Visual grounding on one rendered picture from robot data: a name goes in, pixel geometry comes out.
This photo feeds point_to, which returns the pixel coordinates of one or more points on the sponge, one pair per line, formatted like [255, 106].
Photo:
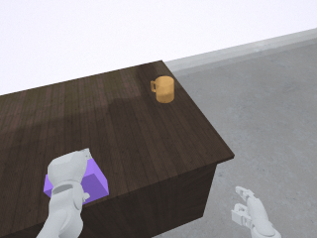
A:
[93, 182]

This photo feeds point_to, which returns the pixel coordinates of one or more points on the robot left forearm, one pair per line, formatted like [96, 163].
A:
[64, 220]

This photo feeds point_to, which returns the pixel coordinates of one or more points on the robot right hand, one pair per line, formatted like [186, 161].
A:
[244, 215]

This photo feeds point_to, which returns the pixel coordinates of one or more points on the robot left hand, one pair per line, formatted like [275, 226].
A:
[69, 167]

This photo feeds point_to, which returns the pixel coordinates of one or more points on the table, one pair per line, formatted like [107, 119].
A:
[159, 159]

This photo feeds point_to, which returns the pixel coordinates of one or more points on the robot right forearm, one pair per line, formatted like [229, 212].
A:
[262, 228]

